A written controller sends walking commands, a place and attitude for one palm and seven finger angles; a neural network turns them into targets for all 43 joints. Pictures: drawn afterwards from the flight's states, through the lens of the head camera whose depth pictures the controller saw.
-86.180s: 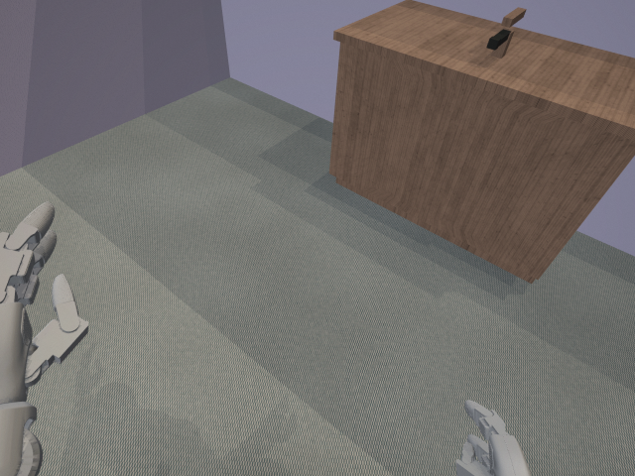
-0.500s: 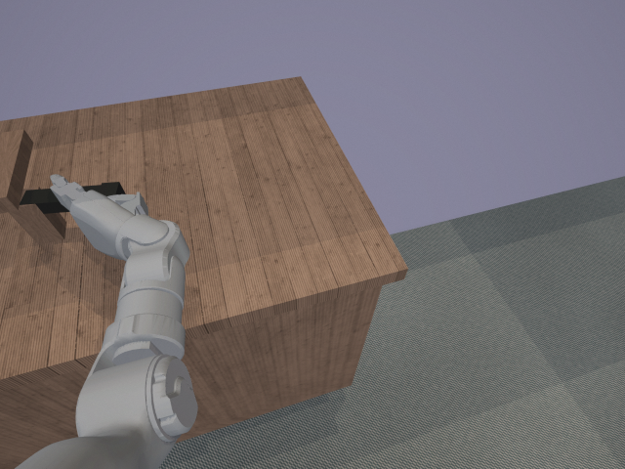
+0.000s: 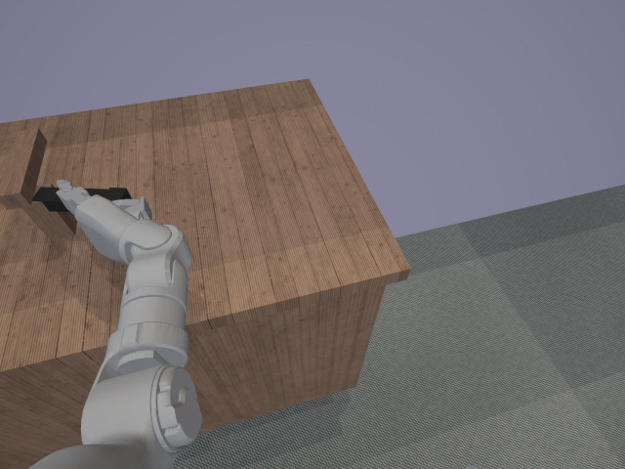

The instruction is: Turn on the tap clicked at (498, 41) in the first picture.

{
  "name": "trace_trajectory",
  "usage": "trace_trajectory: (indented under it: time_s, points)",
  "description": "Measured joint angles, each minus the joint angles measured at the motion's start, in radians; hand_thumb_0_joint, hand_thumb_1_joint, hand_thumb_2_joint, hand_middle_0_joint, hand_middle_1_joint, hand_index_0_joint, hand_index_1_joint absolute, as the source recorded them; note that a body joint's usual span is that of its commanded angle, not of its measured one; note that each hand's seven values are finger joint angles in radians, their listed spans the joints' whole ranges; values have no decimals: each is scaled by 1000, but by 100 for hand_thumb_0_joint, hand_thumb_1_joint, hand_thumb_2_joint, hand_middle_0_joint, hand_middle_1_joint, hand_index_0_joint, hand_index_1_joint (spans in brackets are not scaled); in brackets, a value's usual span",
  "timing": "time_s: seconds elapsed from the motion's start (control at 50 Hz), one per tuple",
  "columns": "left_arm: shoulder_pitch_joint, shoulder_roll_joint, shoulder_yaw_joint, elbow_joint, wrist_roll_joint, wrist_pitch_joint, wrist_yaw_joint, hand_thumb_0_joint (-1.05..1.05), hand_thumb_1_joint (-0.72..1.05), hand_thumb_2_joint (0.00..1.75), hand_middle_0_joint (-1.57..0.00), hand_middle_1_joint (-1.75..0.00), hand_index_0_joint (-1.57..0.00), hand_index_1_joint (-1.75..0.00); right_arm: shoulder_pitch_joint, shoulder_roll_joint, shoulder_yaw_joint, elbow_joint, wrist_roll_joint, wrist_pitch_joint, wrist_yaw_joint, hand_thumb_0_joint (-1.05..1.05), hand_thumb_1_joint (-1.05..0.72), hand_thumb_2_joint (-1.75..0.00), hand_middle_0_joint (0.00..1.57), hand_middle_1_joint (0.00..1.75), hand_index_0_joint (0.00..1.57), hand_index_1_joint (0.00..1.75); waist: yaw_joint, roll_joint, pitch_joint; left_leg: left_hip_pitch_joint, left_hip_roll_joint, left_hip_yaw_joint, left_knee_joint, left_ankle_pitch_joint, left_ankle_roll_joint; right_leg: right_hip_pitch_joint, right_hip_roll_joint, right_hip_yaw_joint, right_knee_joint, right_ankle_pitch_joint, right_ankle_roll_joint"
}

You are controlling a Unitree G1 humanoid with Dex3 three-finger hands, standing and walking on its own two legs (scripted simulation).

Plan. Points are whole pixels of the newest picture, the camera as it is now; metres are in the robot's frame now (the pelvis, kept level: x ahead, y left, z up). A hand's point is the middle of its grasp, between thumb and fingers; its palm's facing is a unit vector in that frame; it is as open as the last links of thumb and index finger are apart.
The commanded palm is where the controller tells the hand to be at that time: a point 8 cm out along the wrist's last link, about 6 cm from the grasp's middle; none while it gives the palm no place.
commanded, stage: draw the hand back beside the body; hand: left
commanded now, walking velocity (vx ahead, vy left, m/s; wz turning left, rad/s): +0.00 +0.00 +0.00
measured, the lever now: (118, 201) +0.47 +0.27 +0.08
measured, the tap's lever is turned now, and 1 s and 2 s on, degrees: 72 64 64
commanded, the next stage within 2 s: step back with the hand held close in 1.50 s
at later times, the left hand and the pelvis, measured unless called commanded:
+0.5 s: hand (81, 193) +0.35 +0.22 +0.22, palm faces +0.35 -0.91 -0.20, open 7.7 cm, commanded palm +0.30 +0.26 +0.17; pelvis +0.00 +0.01 +0.02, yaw -1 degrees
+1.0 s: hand (30, 296) +0.26 +0.24 +0.18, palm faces +0.29 -0.92 -0.27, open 7.5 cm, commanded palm +0.21 +0.29 +0.19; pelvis +0.00 +0.03 +0.03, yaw -3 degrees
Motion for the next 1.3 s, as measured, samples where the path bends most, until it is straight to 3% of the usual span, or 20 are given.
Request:
trace_trajectory:
  time_s: [0.06,0.16,0.24,0.36,0.48,0.6,0.66,0.74,0.86,0.96,1.06,1.16,1.3]
  points:
    - [4,5,-9,-10,-6,9,-11,5,94,93,-21,-18,-15,-15,-2,2,4,0,5,2,-3,1,-90,-90,20,30,20,30,1,-1,5,2,0,-1,1,0,-1,0,-1,-1,3,-2,-2]
    - [131,36,-35,-117,-88,60,-206,4,93,92,-11,-13,-15,-15,14,-3,14,-32,49,25,-41,1,-90,-90,20,30,20,30,16,3,13,85,7,21,-54,12,2,72,8,23,-42,15,-1]
    - [265,58,-84,-205,-127,63,-328,3,91,91,-10,-13,-15,-16,22,-17,22,-56,76,20,-64,1,-90,-90,20,30,20,30,29,6,18,152,11,35,-95,20,5,133,12,39,-80,27,1]
    - [471,164,-198,-344,-156,-67,-523,3,90,91,-11,-15,-16,-18,16,-41,26,-98,119,-5,-56,1,-90,-90,20,30,20,30,45,8,52,280,1,42,-189,54,10,252,5,51,-156,52,9]
    - [461,247,-310,-469,-158,-224,-630,2,90,90,-14,-18,-16,-19,-23,-66,29,-112,137,5,-62,1,-90,-90,20,30,20,30,102,36,71,357,-12,32,-253,88,22,336,-6,43,-224,84,19]
    - [573,235,-342,-482,-183,-222,-733,1,90,90,-16,-21,-17,-21,-89,-40,58,-166,161,87,-60,1,-90,-90,20,30,20,30,96,35,93,407,-11,45,-304,116,29,382,-3,58,-277,117,25]
    - [679,212,-345,-520,-181,-194,-753,1,89,90,-17,-22,-18,-22,-99,-22,66,-186,152,95,-65,1,-90,-90,20,30,20,30,93,24,117,427,-6,54,-319,122,29,403,2,67,-299,131,25]
    - [769,207,-336,-624,-166,-182,-732,2,89,90,-18,-23,-19,-23,-87,-15,66,-186,133,70,-77,1,-90,-90,20,30,20,30,110,17,150,449,-4,53,-330,127,30,434,4,68,-329,147,27]
    - [799,244,-292,-781,-164,-232,-697,3,89,90,-19,-25,-19,-25,-65,-23,64,-154,120,39,-82,1,-90,-90,20,30,20,30,134,39,154,473,-19,44,-351,137,41,462,-10,59,-350,153,39]
    - [867,242,-280,-825,-179,-260,-719,2,89,90,-19,-27,-19,-27,-73,-14,65,-151,127,57,-71,1,-90,-90,20,30,20,30,124,47,138,479,-25,52,-362,140,49,463,-17,67,-354,153,47]
    - [998,231,-296,-876,-175,-240,-746,2,89,90,-19,-28,-20,-28,-71,-5,60,-169,122,63,-67,1,-90,-90,20,30,20,30,114,35,138,480,-22,62,-360,135,51,463,-14,78,-357,155,49]
    - [1091,257,-269,-974,-164,-230,-734,2,89,90,-20,-29,-21,-29,-50,-13,52,-177,115,45,-75,1,-90,-90,20,30,20,30,127,24,139,480,-19,57,-343,124,50,473,-10,73,-360,153,49]
    - [1161,269,-209,-1066,-170,-262,-715,2,89,90,-20,-30,-21,-30,-54,-29,39,-174,116,26,-76,1,-90,-90,20,30,20,30,140,43,133,470,-25,48,-325,117,55,470,-16,63,-349,147,54]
